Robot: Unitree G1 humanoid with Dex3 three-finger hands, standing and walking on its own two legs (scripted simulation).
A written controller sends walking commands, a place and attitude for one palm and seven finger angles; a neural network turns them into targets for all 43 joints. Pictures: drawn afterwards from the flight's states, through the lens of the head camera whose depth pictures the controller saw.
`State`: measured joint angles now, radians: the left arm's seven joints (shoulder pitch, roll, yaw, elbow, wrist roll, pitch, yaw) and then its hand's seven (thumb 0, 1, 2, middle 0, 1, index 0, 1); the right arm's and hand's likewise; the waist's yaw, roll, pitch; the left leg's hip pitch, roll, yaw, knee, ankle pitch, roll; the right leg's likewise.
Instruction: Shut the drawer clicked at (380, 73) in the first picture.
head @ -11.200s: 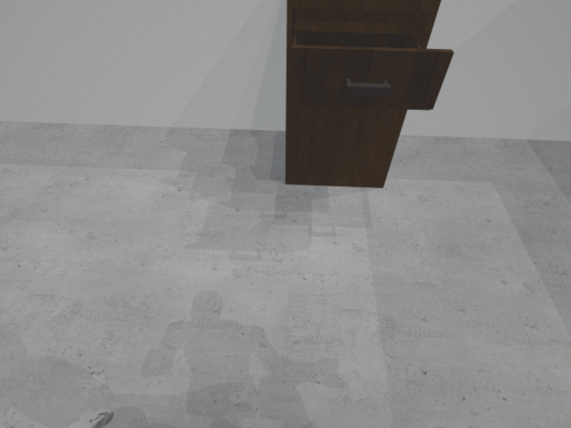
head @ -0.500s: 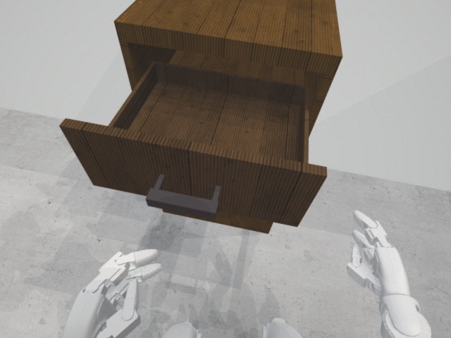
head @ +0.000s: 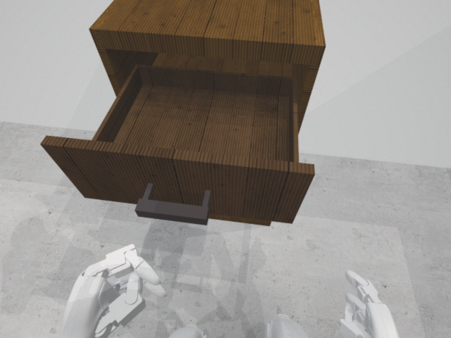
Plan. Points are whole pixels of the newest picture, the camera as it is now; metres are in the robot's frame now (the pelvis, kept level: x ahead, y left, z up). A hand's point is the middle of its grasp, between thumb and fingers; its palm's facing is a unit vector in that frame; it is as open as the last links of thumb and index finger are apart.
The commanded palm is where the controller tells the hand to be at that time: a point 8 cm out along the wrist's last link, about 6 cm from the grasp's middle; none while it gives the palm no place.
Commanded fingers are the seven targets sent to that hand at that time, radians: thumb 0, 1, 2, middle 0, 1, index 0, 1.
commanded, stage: raise the hand and make a fist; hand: left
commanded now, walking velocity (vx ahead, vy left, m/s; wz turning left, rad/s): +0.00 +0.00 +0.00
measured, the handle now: (175, 201) +0.35 +0.11 +0.03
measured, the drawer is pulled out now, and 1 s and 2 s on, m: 0.29 0.29 0.29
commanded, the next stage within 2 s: bring the fist close to the handle in 0.94 s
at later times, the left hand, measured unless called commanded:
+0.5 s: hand (136, 303) +0.16 +0.12 +0.13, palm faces -0.05 -1.00 -0.04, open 3.3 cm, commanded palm +0.11 +0.16 +0.13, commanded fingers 0.00 0.90 0.90 -1.40 -1.60 -1.40 -1.60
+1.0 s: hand (135, 305) +0.16 +0.11 +0.13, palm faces -0.07 -1.00 -0.03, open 3.3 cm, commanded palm +0.11 +0.16 +0.14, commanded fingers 0.00 0.90 0.90 -1.40 -1.60 -1.40 -1.60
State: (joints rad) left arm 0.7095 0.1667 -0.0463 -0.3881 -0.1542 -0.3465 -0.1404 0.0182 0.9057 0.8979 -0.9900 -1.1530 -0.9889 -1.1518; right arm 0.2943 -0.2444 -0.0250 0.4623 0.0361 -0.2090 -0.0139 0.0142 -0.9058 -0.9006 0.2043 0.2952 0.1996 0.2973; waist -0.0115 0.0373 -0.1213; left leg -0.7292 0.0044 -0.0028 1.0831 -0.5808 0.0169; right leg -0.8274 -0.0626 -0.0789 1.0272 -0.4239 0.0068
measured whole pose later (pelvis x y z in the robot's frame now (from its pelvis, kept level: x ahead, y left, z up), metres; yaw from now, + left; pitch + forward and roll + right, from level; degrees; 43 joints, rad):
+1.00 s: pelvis +0.01 +0.00 +0.02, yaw +0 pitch +8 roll -1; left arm 0.82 0.16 -0.10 -0.58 -0.13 -0.24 -0.13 0.02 0.90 0.90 -1.40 -1.60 -1.40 -1.60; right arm 0.27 -0.22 0.00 0.41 0.05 -0.23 -0.01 0.01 -0.91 -0.90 0.20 0.29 0.20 0.30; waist 0.01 0.05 -0.12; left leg -0.56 0.00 -0.01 0.99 -0.57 0.02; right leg -0.66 -0.06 -0.08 0.94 -0.42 0.01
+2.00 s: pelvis +0.01 -0.01 -0.02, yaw +0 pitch +17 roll -1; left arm 0.45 0.10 -0.17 -0.20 -0.04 -0.33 -0.02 0.02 0.90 0.90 -1.40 -1.60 -1.40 -1.60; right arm 0.25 -0.23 0.01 0.40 0.01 -0.14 0.01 0.01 -0.91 -0.90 0.20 0.29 0.20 0.30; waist -0.02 0.03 -0.15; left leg -0.84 0.00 0.00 1.17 -0.62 0.01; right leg -0.95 -0.07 -0.07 1.13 -0.47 0.00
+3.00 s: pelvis +0.00 +0.00 -0.02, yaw +0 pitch +18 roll -1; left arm 0.21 0.11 -0.18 -0.05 -0.04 -0.30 0.03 0.00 0.89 0.92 -1.40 -1.60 -1.40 -1.60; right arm 0.24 -0.24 0.02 0.44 0.01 -0.08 0.00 0.01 -0.91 -0.90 0.20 0.29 0.20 0.30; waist -0.04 0.04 -0.15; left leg -0.87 -0.01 0.00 1.17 -0.61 0.02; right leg -0.97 -0.08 -0.07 1.11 -0.45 0.01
